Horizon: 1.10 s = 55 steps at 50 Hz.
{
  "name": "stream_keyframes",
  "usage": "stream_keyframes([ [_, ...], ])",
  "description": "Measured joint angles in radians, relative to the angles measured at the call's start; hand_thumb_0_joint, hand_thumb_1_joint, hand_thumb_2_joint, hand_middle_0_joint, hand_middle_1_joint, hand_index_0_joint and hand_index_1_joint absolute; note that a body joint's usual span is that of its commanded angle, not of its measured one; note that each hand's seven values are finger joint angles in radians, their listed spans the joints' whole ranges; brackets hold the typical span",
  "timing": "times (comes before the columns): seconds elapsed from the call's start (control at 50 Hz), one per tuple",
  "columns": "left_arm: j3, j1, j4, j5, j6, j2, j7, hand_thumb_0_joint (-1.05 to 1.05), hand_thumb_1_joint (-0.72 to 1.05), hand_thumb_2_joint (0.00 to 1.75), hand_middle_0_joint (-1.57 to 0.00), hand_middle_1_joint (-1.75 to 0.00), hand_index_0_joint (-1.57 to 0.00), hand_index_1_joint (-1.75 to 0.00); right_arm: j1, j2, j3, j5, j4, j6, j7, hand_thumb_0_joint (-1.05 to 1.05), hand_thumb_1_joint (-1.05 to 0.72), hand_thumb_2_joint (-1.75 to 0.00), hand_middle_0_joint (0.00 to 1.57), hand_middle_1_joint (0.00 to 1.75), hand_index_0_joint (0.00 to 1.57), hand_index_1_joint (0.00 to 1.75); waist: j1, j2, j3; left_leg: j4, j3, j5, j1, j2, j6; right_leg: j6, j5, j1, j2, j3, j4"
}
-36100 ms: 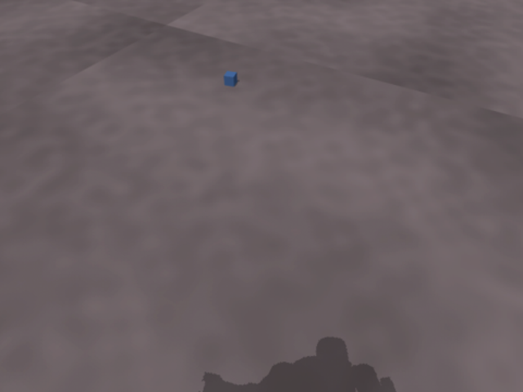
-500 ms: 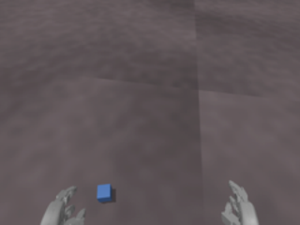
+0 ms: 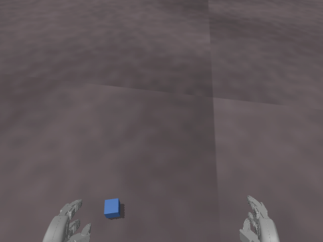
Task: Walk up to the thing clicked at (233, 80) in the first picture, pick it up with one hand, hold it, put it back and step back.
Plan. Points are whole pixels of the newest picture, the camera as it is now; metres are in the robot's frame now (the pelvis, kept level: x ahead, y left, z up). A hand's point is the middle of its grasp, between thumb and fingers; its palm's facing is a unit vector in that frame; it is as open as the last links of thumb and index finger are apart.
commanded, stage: home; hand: left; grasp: from above
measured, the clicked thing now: (112, 208) +0.43 +0.26 -0.68
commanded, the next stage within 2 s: stand in 0.22 s
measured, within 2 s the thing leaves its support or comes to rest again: neither
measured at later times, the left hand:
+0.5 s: hand out of the picture +0.14 +0.22 -0.09, palm faces +0.01 -0.94 -0.33, open 7.9 cm
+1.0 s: hand out of the picture +0.03 +0.24 -0.10, palm faces +0.05 -0.94 -0.33, open 7.4 cm
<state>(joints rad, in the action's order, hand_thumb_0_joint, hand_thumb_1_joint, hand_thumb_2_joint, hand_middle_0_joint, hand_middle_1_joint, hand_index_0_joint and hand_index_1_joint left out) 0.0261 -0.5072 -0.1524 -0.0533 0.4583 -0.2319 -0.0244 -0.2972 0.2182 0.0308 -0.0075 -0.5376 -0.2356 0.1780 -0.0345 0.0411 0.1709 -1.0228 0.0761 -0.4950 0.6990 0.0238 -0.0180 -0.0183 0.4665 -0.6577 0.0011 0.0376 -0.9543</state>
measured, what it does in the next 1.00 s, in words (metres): rises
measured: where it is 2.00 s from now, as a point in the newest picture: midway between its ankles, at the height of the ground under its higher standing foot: outside the picture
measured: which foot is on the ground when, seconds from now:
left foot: down 0.00-1.00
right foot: down 0.00-1.00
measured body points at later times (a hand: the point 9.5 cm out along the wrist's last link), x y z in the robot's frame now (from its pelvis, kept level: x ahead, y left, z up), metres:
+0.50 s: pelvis -0.01 +0.00 +0.02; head +0.01 +0.01 +0.47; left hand +0.14 +0.27 -0.06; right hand +0.13 -0.26 -0.09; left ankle +0.01 +0.13 -0.68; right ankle +0.01 -0.14 -0.68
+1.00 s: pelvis -0.01 +0.01 +0.06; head -0.01 +0.01 +0.51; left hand +0.03 +0.29 -0.08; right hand +0.08 -0.26 -0.08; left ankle +0.01 +0.13 -0.68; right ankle +0.01 -0.14 -0.68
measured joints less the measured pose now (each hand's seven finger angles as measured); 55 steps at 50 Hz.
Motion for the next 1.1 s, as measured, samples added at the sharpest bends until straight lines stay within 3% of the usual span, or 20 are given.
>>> stream_keyframes([
  [0.32,-0.001,-0.005,-0.01,-0.002,0.001,-0.004,-0.003,0.01,0.69,0.77,-0.18,-0.26,-0.18,-0.26,-0.001,-0.002,0.002,-0.002,0.004,0.001,0.002,0.01,-0.9,-0.9,0.2,0.3,0.2,0.3,0.0,0.0,0.001,-0.007,0.002,0.001,0.009,-0.001,0.0,0.0,-0.001,-0.007,0.0,0.002,-0.006],
  [0.36,-0.024,0.077,0.136,0.045,-0.125,-0.018,-0.01,0.01,0.69,0.78,-0.18,-0.26,-0.18,-0.26,0.038,0.003,-0.014,0.055,-0.058,0.03,-0.028,0.01,-0.9,-0.9,0.2,0.3,0.2,0.3,0.02,-0.016,-0.069,0.017,-0.007,0.012,-0.056,-0.01,0.005,0.0,-0.003,0.05,-0.01,-0.006,0.003],
  [0.4,-0.03,0.173,0.333,0.082,-0.236,-0.032,-0.012,0.01,0.72,0.8,-0.18,-0.27,-0.18,-0.27,0.083,0.024,-0.01,0.093,-0.144,0.1,-0.08,0.01,-0.9,-0.9,0.2,0.3,0.2,0.3,0.043,-0.04,-0.115,0.064,-0.023,0.035,-0.116,-0.023,0.009,0.002,-0.014,0.096,-0.024,-0.021,0.024],
  [0.44,-0.025,0.235,0.484,0.1,-0.301,-0.044,-0.01,0.01,0.76,0.82,-0.19,-0.28,-0.19,-0.27,0.108,0.043,-0.013,0.097,-0.201,0.148,-0.121,0.01,-0.9,-0.9,0.2,0.3,0.2,0.3,0.053,-0.051,-0.147,0.106,-0.03,0.056,-0.161,-0.032,0.012,-0.001,-0.027,0.135,-0.034,-0.027,0.052],
  [0.52,-0.004,0.27,0.676,0.104,-0.366,-0.063,-0.008,0.01,0.83,0.86,-0.19,-0.29,-0.19,-0.28,0.112,0.061,-0.044,0.069,-0.266,0.186,-0.162,0.01,-0.9,-0.9,0.21,0.3,0.2,0.3,0.061,-0.063,-0.183,0.179,-0.044,0.086,-0.235,-0.04,0.017,-0.008,-0.051,0.198,-0.043,-0.04,0.108],
  [0.64,0.017,0.269,0.893,0.101,-0.408,-0.067,-0.011,0.01,0.88,0.89,-0.2,-0.3,-0.2,-0.29,0.095,0.079,-0.074,0.063,-0.349,0.216,-0.171,0.01,-0.91,-0.9,0.2,0.3,0.2,0.3,0.059,-0.052,-0.198,0.262,-0.043,0.115,-0.321,-0.037,0.023,-0.015,-0.091,0.291,-0.041,-0.037,0.208],
  [0.78,0.016,0.265,1.06,0.09,-0.433,-0.056,-0.013,0.01,0.9,0.9,-0.2,-0.3,-0.2,-0.3,0.097,0.068,-0.071,0.052,-0.431,0.233,-0.164,0.01,-0.91,-0.9,0.2,0.3,0.2,0.3,0.06,-0.043,-0.214,0.372,-0.038,0.164,-0.415,-0.037,0.025,-0.019,-0.145,0.394,-0.043,-0.029,0.333],
  [1.1,0.004,0.311,1.247,0.086,-0.451,-0.055,-0.011,0.01,0.91,0.9,-0.2,-0.3,-0.2,-0.3,0.143,0.062,-0.058,0.033,-0.541,0.243,-0.162,0.0,-0.91,-0.9,0.2,0.3,0.2,0.3,0.06,-0.026,-0.231,0.586,-0.03,0.28,-0.558,-0.037,0.017,-0.015,-0.251,0.534,-0.045,-0.018,0.534],
])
